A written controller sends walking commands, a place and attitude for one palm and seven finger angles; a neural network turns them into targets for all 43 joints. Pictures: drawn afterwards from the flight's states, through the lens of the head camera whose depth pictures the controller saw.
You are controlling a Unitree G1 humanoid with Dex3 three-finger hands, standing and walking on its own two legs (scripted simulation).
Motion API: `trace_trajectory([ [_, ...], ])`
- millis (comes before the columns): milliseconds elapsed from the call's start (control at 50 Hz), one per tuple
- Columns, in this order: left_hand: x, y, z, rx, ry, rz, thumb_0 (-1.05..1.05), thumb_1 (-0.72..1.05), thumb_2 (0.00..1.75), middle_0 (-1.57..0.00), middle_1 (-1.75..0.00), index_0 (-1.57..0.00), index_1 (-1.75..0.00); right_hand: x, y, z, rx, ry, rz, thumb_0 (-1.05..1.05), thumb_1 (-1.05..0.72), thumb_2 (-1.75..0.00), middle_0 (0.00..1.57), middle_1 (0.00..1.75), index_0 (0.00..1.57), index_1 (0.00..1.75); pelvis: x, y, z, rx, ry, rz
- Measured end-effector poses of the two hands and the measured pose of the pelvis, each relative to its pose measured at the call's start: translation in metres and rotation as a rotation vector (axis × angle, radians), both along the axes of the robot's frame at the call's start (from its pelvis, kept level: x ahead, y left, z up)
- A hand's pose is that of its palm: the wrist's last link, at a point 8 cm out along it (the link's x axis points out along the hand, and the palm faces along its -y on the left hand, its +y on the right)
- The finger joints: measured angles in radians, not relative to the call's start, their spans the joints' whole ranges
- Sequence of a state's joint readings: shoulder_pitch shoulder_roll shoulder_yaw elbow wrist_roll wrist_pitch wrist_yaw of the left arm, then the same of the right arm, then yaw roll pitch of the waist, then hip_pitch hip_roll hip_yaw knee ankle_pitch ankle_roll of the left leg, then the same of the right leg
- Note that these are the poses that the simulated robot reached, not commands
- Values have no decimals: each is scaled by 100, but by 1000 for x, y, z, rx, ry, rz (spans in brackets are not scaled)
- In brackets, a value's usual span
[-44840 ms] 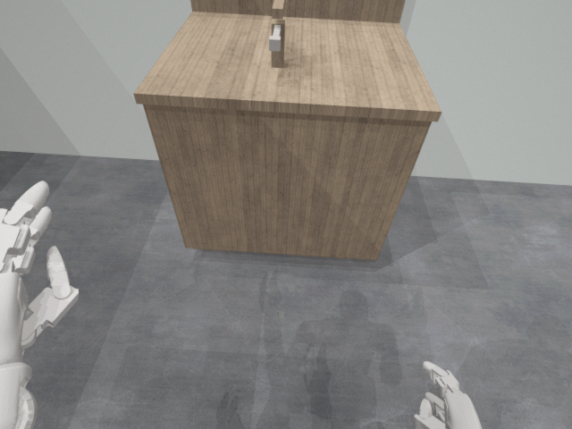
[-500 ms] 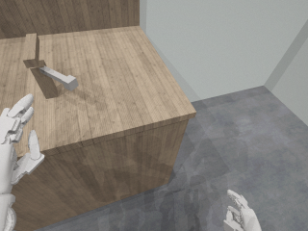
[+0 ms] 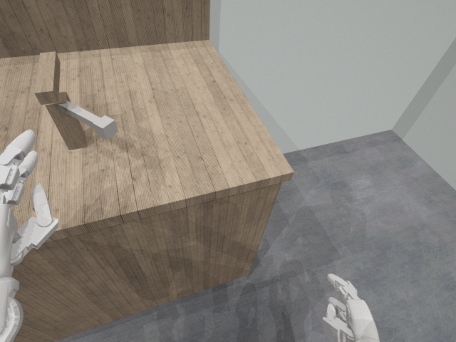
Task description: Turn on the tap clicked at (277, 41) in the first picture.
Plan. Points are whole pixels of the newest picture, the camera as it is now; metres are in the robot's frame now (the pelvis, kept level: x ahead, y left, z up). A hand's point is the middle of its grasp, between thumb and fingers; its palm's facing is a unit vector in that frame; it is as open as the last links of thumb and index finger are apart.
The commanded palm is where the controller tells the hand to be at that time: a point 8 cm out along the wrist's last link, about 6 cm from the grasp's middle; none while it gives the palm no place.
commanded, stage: look again from close up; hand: left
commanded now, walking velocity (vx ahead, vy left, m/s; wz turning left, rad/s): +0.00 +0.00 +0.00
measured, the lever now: (105, 127) +0.43 +0.28 +0.12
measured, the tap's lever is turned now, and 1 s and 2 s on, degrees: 40 40 40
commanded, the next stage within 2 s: turn the palm inward beside the body in 0.16 s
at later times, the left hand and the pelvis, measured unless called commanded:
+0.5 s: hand (59, 223) +0.21 +0.24 +0.16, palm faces +0.40 -0.85 -0.33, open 7.4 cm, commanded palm +0.14 +0.27 +0.17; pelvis -0.02 -0.01 -0.01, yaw +2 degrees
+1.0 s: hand (77, 238) +0.20 +0.21 +0.16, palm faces +0.52 -0.81 -0.27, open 7.4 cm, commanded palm +0.14 +0.25 +0.18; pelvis +0.01 -0.07 -0.02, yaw +4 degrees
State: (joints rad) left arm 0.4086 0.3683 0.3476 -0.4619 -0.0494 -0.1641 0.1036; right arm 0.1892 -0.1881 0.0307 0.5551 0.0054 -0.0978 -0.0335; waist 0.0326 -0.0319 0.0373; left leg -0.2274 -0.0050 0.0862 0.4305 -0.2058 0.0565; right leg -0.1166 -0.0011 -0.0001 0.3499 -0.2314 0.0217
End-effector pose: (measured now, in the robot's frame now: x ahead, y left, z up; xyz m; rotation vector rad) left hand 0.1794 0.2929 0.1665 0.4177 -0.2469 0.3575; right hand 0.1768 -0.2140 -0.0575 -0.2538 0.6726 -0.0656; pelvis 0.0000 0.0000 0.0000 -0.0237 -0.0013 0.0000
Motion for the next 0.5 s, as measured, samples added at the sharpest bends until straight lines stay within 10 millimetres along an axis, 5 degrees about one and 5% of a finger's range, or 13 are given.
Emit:
trace_trajectory([
  [260, -8, 2, -3, -21, 14, 19, 2, 89, 90, -21, -30, -21, -30, -12, 1, -4, 5, 19, -15, 1, -91, -90, 20, 30, 20, 30, -6, 3, 1, -1, -9, 6],
  [320, 5, 16, 17, 101, -33, 23, 2, 89, 90, -22, -30, -21, -30, -15, 5, -11, -21, 28, 62, 1, -91, -90, 20, 30, 20, 30, -15, 0, -3, 4, -20, 46],
  [380, 12, 25, 30, -17, -64, 59, 2, 89, 90, -22, -30, -21, -30, -18, 7, -22, 16, 59, 106, 1, -91, -90, 20, 30, 20, 30, -17, -4, -5, 26, -21, 45],
  [500, -6, -15, 9, -57, 65, 47, 2, 90, 90, -21, -30, -20, -30, -13, 0, -27, 79, 22, 112, 1, -91, -90, 20, 30, 20, 30, -20, -14, -8, 33, -38, 35],
])
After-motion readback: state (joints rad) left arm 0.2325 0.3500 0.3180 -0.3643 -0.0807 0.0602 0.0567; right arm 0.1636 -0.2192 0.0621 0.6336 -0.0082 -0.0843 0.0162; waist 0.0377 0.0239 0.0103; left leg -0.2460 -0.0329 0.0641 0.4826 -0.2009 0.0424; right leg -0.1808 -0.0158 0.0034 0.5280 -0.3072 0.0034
